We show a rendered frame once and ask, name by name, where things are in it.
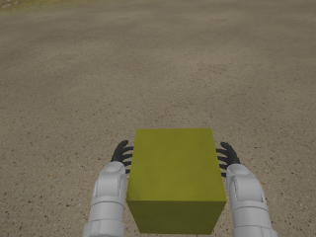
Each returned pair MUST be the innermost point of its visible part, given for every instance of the carton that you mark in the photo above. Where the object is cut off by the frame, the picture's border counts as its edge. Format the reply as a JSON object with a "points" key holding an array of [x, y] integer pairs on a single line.
{"points": [[175, 184]]}

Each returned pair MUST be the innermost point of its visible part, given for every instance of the robot right forearm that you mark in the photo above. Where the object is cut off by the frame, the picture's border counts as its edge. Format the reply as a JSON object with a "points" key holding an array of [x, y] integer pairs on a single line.
{"points": [[248, 203]]}

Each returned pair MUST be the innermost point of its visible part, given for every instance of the robot left hand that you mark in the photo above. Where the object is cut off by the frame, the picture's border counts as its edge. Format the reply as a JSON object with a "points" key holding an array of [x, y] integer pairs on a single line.
{"points": [[119, 157]]}

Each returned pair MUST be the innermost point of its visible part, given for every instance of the robot right hand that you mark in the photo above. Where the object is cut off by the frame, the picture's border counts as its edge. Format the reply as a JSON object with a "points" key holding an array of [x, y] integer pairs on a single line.
{"points": [[231, 156]]}

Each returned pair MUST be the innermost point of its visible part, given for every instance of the robot left forearm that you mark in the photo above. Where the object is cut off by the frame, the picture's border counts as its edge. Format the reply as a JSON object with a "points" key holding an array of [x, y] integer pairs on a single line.
{"points": [[107, 203]]}

